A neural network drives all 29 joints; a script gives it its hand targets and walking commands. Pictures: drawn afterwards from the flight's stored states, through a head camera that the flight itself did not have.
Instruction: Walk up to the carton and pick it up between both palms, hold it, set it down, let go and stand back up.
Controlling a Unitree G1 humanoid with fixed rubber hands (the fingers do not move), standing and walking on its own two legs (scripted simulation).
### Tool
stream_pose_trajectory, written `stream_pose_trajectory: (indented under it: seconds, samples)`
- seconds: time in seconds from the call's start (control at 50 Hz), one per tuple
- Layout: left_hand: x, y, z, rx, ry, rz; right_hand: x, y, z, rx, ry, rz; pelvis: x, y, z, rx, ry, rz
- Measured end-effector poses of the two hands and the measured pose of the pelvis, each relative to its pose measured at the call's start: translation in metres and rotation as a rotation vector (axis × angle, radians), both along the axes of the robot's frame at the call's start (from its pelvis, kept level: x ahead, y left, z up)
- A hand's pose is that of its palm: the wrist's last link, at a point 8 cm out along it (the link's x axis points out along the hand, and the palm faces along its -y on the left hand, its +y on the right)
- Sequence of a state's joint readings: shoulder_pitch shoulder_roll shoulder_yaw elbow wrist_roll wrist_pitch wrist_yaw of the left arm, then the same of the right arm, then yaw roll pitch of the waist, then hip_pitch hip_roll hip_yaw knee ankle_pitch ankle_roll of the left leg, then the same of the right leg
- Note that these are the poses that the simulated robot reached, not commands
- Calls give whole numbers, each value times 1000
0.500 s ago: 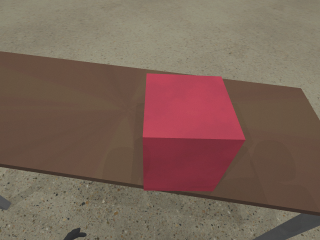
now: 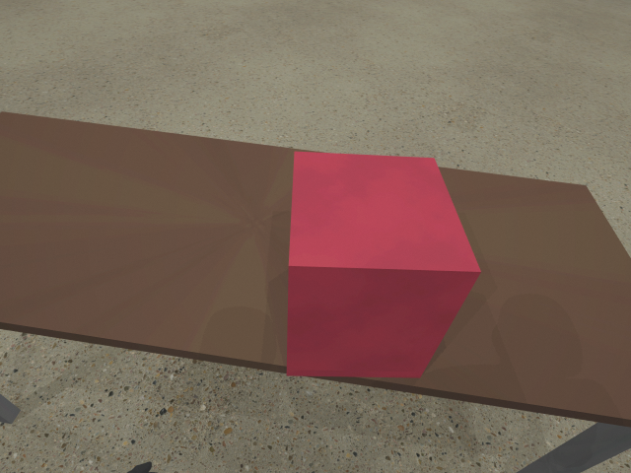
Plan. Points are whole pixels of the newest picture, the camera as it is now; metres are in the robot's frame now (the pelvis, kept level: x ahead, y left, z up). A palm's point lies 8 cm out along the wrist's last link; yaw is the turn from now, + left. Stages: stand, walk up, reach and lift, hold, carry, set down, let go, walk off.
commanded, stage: stand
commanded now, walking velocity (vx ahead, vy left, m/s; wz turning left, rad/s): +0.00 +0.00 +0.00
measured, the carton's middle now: (359, 268) +0.40 -0.01 +0.05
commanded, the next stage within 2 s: none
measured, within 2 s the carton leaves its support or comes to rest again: neither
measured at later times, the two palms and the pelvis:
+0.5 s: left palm out of the picture +0.06 +0.26 -0.12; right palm out of the picture +0.07 -0.27 -0.11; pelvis -0.02 +0.00 +0.00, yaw +0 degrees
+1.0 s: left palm out of the picture +0.02 +0.26 -0.13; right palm out of the picture +0.03 -0.27 -0.11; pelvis -0.04 +0.00 +0.00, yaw +0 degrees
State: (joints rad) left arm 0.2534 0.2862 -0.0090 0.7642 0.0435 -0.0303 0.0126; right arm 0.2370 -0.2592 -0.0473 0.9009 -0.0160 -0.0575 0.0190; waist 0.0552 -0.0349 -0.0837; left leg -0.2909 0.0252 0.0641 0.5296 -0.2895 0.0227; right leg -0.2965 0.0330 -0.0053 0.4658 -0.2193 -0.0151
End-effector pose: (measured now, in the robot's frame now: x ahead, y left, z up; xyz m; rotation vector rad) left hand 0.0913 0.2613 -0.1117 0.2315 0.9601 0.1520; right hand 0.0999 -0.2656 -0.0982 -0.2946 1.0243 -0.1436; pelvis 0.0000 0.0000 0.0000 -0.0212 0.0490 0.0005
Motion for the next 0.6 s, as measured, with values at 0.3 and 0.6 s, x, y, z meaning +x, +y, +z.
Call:
stream_pose_trajectory:
  seconds: [0.3,0.6]
  samples:
    - [-17,0,-5,-1,32,10,-19,-2,-5,1,38,-16,-8,-1,0,1,-11,0]
    - [-40,0,-10,-2,65,23,-42,-5,-9,4,65,-31,-21,-2,0,3,-29,0]
